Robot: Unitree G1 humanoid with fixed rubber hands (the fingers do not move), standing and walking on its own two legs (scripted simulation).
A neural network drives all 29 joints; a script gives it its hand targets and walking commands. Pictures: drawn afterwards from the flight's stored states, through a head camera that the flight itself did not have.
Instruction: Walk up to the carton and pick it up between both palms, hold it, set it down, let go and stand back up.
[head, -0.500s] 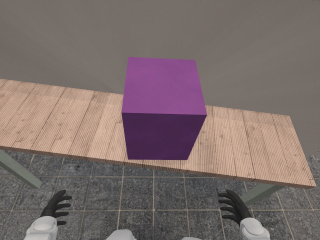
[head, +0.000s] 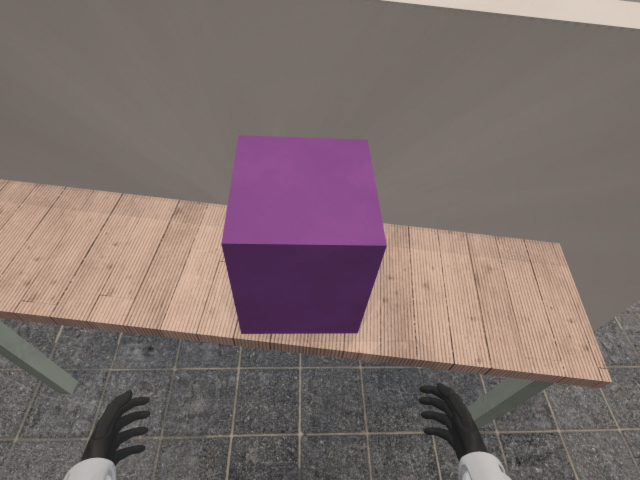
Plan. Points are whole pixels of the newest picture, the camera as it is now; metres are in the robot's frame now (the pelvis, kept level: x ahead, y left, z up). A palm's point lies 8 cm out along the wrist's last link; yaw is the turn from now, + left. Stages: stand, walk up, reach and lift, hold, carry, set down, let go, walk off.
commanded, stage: reach and lift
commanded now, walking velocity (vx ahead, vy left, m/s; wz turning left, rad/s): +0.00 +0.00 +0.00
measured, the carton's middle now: (301, 240) +0.46 +0.05 -0.02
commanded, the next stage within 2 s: none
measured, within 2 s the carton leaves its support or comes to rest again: neither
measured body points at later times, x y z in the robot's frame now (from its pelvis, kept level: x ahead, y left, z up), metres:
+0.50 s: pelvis +0.02 +0.02 +0.00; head +0.01 +0.03 +0.45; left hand +0.19 +0.25 -0.07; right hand +0.20 -0.20 -0.06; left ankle +0.02 +0.14 -0.74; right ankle -0.01 -0.09 -0.74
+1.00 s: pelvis +0.01 +0.01 -0.01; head +0.01 +0.02 +0.44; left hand +0.24 +0.23 -0.05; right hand +0.24 -0.19 -0.05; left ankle +0.02 +0.14 -0.74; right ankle -0.01 -0.09 -0.74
